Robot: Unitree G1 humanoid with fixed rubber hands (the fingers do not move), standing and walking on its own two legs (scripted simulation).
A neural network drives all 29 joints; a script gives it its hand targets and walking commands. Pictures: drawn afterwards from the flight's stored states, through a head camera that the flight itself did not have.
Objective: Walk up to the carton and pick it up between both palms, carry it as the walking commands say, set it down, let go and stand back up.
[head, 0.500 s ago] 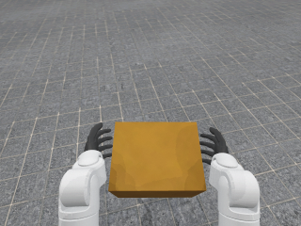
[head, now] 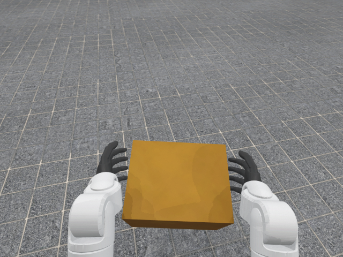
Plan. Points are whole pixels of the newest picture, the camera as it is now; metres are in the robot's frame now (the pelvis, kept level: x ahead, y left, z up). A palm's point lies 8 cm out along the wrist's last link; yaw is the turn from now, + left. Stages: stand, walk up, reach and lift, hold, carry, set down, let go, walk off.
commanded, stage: carry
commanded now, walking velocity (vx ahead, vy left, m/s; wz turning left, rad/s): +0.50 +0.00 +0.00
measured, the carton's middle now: (176, 187) +0.30 +0.00 +0.03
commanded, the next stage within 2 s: none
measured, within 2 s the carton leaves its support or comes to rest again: neither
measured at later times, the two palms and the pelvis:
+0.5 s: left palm (117, 85) +0.62 +0.18 +0.11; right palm (207, 91) +0.60 -0.11 +0.10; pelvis +0.34 +0.05 +0.02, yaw -4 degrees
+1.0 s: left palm (139, 42) +0.92 +0.14 +0.12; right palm (207, 48) +0.92 -0.15 +0.10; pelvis +0.66 -0.01 +0.03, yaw +2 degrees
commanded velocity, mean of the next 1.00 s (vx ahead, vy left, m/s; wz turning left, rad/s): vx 0.50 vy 0.00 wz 0.00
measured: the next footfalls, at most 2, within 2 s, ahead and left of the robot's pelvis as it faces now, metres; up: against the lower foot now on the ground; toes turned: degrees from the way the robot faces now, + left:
left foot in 0.38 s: +0.45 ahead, +0.15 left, +0.00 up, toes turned +10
right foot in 0.82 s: +0.71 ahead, -0.09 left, +0.00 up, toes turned -13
